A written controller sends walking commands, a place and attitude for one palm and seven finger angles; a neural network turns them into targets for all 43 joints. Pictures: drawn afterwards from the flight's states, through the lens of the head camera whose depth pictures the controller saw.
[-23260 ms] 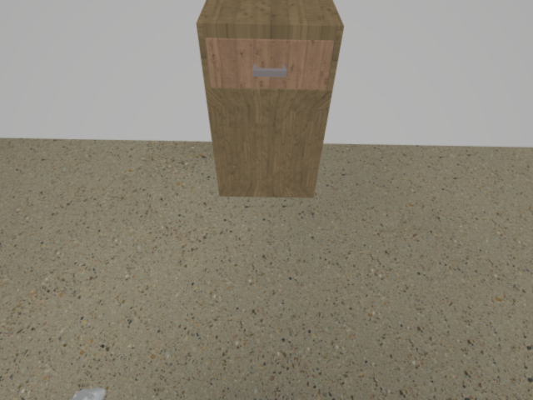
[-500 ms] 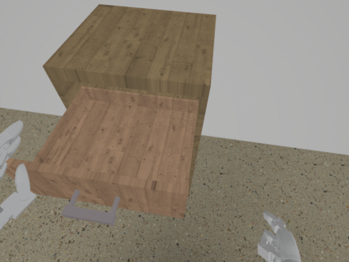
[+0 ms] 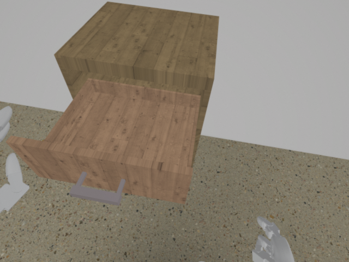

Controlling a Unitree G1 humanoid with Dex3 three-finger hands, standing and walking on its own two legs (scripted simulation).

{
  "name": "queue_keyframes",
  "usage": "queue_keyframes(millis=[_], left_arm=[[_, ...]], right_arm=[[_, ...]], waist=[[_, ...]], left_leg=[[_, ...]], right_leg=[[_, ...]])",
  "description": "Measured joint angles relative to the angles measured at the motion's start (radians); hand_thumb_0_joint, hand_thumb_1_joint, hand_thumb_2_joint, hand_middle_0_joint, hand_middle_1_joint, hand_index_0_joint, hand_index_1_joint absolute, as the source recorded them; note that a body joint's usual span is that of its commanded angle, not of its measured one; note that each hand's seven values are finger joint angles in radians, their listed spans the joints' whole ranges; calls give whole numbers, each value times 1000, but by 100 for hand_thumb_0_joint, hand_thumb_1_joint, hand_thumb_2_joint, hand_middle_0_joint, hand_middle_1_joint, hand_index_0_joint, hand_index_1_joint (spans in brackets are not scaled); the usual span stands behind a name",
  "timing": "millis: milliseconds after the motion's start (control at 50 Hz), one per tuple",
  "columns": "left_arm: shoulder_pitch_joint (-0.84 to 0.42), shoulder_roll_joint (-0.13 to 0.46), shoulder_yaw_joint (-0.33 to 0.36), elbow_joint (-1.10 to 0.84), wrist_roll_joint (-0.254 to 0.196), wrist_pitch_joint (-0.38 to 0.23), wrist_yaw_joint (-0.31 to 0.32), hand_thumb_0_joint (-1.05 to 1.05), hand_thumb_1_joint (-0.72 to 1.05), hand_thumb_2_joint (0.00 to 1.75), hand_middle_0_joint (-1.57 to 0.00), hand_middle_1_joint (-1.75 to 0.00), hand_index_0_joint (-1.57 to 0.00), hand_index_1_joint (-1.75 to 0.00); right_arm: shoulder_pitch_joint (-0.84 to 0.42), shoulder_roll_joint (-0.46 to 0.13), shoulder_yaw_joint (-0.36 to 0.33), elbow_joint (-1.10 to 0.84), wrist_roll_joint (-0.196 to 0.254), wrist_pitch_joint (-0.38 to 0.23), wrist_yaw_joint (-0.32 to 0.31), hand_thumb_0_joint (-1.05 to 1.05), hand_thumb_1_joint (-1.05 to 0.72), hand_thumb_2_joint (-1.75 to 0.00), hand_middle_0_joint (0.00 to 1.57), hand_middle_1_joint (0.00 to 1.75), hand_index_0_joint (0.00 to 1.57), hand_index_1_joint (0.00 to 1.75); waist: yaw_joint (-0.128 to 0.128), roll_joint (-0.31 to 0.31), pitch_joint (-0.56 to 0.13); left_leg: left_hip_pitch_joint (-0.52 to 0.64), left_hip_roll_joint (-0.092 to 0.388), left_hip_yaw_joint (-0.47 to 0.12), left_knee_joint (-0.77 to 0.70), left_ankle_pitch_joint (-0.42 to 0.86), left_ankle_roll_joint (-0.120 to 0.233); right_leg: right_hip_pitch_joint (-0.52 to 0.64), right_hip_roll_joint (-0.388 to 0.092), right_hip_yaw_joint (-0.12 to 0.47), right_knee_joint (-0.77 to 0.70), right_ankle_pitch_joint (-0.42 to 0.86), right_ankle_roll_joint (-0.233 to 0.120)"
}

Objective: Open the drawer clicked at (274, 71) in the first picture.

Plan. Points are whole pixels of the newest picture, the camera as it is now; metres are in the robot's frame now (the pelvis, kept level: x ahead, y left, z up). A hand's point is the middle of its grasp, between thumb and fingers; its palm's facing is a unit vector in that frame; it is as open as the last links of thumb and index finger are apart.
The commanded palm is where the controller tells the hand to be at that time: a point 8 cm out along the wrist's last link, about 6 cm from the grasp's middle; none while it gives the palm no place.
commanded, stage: step back with the hand held close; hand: left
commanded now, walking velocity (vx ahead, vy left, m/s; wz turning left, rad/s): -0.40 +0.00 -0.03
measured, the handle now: (99, 187) +0.30 +0.21 -0.05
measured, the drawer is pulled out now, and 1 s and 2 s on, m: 0.30 0.30 0.30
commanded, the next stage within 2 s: stop stepping back and stand still in 0.68 s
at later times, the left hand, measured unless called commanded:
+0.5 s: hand (2, 246) +0.12 +0.22 +0.18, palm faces +0.40 -0.79 -0.47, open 7.4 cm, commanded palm +0.06 +0.26 +0.19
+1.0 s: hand out of the picture -0.01 +0.17 +0.18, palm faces +0.34 -0.80 -0.49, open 7.4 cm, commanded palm -0.06 +0.22 +0.19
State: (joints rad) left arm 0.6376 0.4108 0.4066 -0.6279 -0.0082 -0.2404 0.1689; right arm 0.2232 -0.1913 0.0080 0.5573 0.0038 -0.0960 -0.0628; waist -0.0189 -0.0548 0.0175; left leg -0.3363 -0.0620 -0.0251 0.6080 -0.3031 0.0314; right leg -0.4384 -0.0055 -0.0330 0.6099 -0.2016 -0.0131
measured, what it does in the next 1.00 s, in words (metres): walks backwards: right foot, then left foot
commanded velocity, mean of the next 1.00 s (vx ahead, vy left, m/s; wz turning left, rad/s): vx -0.24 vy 0.00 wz -0.03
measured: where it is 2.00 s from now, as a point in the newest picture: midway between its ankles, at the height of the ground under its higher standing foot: outside the picture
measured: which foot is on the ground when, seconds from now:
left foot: down 0.00-0.56, up 0.58-0.76, down 0.78-1.00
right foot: down 0.00-0.32, up 0.34-0.50, down 0.52-0.80, up 0.82-0.96, down 0.98-1.00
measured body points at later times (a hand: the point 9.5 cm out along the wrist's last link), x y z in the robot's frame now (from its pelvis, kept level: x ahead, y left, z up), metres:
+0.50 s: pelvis -0.07 -0.02 +0.00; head -0.03 -0.01 +0.45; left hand +0.09 +0.26 +0.20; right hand +0.12 -0.23 -0.08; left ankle -0.03 +0.13 -0.73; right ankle -0.08 -0.13 -0.72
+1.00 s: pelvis -0.20 -0.06 +0.00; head -0.17 -0.04 +0.45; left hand -0.03 +0.21 +0.20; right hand -0.04 -0.29 -0.08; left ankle -0.15 +0.09 -0.72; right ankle -0.18 -0.15 -0.73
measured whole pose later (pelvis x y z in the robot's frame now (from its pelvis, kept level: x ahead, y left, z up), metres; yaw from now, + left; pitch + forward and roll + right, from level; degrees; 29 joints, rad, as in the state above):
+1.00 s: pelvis -0.20 -0.06 +0.00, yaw -1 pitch +0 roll +1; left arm 0.69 0.42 0.42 -0.68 -0.04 -0.23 0.17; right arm 0.21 -0.18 0.01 0.60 0.02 -0.13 -0.05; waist 0.00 -0.05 0.06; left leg -0.35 0.07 0.03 0.59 -0.25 -0.03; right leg -0.32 -0.01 -0.08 0.59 -0.27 0.00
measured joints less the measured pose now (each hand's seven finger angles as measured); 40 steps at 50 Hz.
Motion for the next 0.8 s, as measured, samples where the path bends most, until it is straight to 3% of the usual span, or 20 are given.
queue_keyframes(millis=[60,140,220,260,300,360,420,500,540,580,660,720,780,800], left_arm=[[-13,2,19,7,-6,-6,-3,2,89,90,-21,-31,-21,-31],[-32,-15,5,4,-19,-9,-14,2,89,90,-21,-30,-21,-31],[-39,-13,-24,-14,-28,-9,-23,2,89,90,-21,-31,-21,-31],[-16,-3,-18,-27,-27,-9,-23,2,89,90,-21,-31,-22,-31],[10,12,-7,-40,-23,-9,-21,2,89,90,-21,-31,-22,-31],[19,32,13,-32,-11,-12,-15,2,89,90,-21,-31,-22,-31],[25,19,30,-26,-24,-5,-4,2,89,90,-21,-31,-22,-31],[5,-25,21,-25,-36,-7,-8,2,89,90,-21,-30,-21,-31],[-41,-49,-3,-10,-31,-12,-21,2,89,90,-21,-30,-21,-31],[-86,-61,-37,1,-28,-7,-33,2,89,90,-20,-30,-21,-30],[-58,-39,-57,-5,-32,2,-43,2,89,90,-21,-30,-21,-31],[20,-9,-29,-23,-32,12,-36,2,89,90,-21,-31,-22,-31],[62,17,-17,-55,-34,16,-30,2,89,90,-21,-31,-22,-31],[54,34,-12,-59,-32,12,-30,2,89,90,-21,-31,-22,-31]], right_arm=[[-9,8,-4,12,-3,-5,3,1,-90,-90,20,30,21,30],[-38,3,-10,20,3,4,18,1,-90,-90,20,30,21,30],[-59,-4,-24,28,9,34,26,1,-90,-90,20,30,21,30],[-61,-5,-19,27,6,50,19,1,-90,-90,20,30,21,30],[-57,-14,-18,19,1,47,11,1,-90,-90,20,30,21,30],[-56,-5,-33,28,-3,17,2,1,-90,-90,20,30,21,30],[-51,21,-38,43,-10,-21,2,1,-91,-90,20,30,21,30],[-67,46,-13,62,-13,-45,22,1,-90,-90,20,30,21,30],[-95,44,3,66,-12,-48,32,1,-90,-90,20,30,21,30],[-118,40,9,68,-3,-37,41,1,-90,-90,21,30,21,30],[-124,41,11,54,2,14,30,1,-90,-90,21,30,21,30],[-109,31,16,29,0,45,9,1,-90,-90,21,30,21,30],[-85,-9,-2,7,1,44,-3,1,-90,-90,21,30,21,30],[-83,-12,-19,14,3,36,-5,1,-90,-90,20,30,21,30]], waist=[[7,-1,10],[-2,22,22],[-23,11,31],[-28,-11,30],[-35,-14,26],[-16,-20,36],[6,2,25],[51,21,21],[65,49,41],[49,63,61],[-1,5,44],[-27,-26,16],[-43,-3,8],[-43,-11,18]], left_leg=[[-5,4,5,10,-1,-7],[-36,20,-4,42,-6,-17],[-93,28,-6,193,-140,-17],[-64,44,9,143,-142,-17],[-22,70,18,0,-30,-14],[-41,68,25,9,36,-44],[-46,89,22,-2,38,-54],[-51,132,46,-14,60,-73],[-73,169,45,8,64,-88],[-109,173,28,66,36,-75],[-168,84,24,319,-135,-71],[-95,67,51,192,-152,-63],[21,92,56,-86,22,-36],[18,88,53,-103,63,-32]], right_leg=[[-3,8,13,10,-5,-18],[-16,22,-2,9,6,-32],[-24,7,-24,-22,37,-39],[-29,-4,-25,-41,57,-35],[-46,-10,-35,-37,67,-27],[-81,-7,-9,84,-67,10],[-57,13,7,213,-188,22],[88,-1,-10,70,-143,30],[126,22,-25,-18,-129,9],[112,37,-41,-30,-91,-24],[73,-5,-33,-61,-35,-37],[51,-14,-20,-103,12,-35],[19,3,-47,-95,33,-29],[1,-5,-53,-68,28,-22]])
